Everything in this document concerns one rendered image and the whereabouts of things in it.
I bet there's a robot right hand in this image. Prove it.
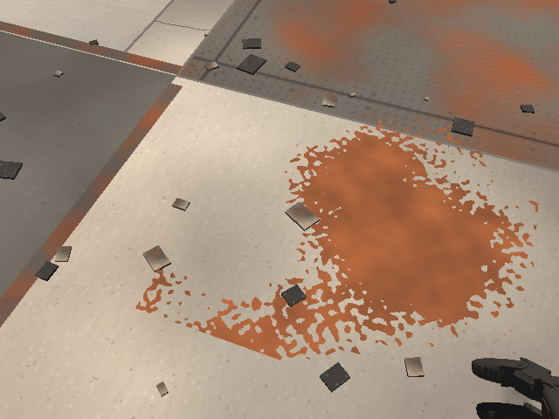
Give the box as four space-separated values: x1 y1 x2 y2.
472 357 559 419

